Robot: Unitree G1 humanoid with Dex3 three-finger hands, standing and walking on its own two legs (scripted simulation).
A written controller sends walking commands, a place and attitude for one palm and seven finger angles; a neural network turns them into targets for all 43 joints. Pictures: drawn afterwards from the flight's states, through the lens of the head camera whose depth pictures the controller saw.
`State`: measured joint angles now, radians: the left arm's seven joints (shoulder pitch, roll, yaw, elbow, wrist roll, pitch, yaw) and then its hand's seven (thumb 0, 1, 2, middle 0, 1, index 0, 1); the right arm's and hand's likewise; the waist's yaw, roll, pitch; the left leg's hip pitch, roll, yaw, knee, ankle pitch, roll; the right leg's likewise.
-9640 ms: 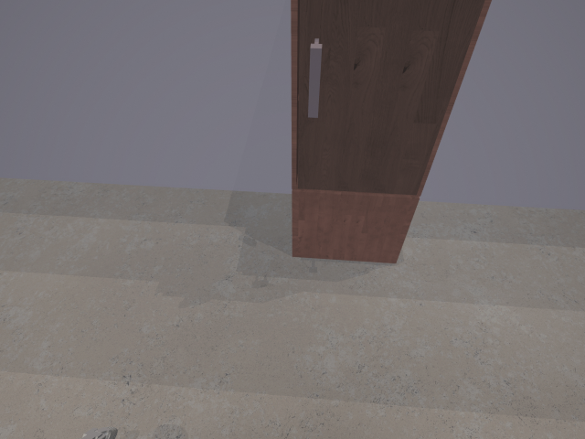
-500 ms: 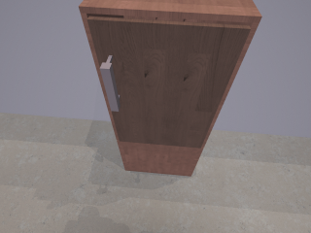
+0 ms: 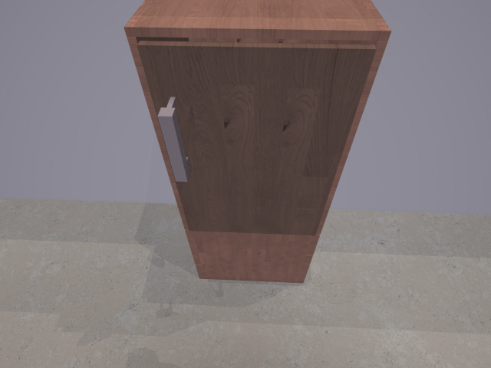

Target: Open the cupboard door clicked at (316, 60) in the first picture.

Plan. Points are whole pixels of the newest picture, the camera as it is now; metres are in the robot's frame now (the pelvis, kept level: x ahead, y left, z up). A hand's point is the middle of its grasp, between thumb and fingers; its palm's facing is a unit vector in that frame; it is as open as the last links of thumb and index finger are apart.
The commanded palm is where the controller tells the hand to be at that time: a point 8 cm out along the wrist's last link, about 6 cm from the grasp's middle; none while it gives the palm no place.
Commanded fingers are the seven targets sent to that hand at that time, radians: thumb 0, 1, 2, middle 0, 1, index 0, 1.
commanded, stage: come to a stop and stand still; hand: left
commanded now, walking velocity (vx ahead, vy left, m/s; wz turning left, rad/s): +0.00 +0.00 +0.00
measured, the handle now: (177, 141) +0.53 +0.17 +0.06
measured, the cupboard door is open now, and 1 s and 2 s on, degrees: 0 0 0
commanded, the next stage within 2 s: look again from close up in 0.20 s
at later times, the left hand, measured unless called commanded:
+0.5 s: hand out of the picture +0.05 +0.21 -0.16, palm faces -0.02 -0.97 -0.25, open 7.3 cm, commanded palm none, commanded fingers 0.00 0.90 0.90 -0.20 -0.30 -0.20 -0.30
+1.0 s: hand (123, 362) +0.15 +0.22 -0.09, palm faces +0.22 -0.95 -0.24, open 7.4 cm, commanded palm +0.12 +0.26 -0.06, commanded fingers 0.00 0.76 0.84 -0.21 -0.39 -0.21 -0.39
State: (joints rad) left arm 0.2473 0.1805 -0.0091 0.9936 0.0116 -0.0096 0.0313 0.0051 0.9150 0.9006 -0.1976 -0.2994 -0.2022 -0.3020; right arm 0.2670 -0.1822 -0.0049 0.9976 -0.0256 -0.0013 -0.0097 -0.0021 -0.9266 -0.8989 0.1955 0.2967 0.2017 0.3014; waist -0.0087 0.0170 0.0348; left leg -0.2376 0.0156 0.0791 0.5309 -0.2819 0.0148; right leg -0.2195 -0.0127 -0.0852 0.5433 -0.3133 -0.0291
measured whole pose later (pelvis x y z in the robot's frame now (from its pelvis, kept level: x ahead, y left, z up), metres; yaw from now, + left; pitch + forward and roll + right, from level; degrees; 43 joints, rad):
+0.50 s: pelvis +0.01 +0.01 +0.01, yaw +0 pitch +0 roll +1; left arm 0.21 0.22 -0.01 1.09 0.01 -0.01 0.02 0.00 0.91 0.90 -0.20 -0.30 -0.20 -0.30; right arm 0.20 -0.21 0.01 1.10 -0.02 -0.03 -0.01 0.00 -0.91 -0.90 0.20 0.30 0.20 0.30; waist 0.00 -0.01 0.04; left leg -0.18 0.00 0.09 0.43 -0.25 0.03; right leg -0.18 -0.03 -0.07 0.47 -0.29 -0.01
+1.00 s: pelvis +0.02 +0.00 +0.01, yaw +1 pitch +0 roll +1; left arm 0.37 0.22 0.10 0.47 -0.09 -0.03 0.04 0.01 0.90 0.89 -0.20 -0.31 -0.20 -0.31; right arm 0.24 -0.23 -0.01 0.91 0.01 -0.16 -0.05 0.00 -0.91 -0.90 0.20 0.30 0.20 0.30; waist 0.01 -0.01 0.03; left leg -0.18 -0.01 0.08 0.43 -0.26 0.01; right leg -0.20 -0.03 -0.08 0.53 -0.32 -0.03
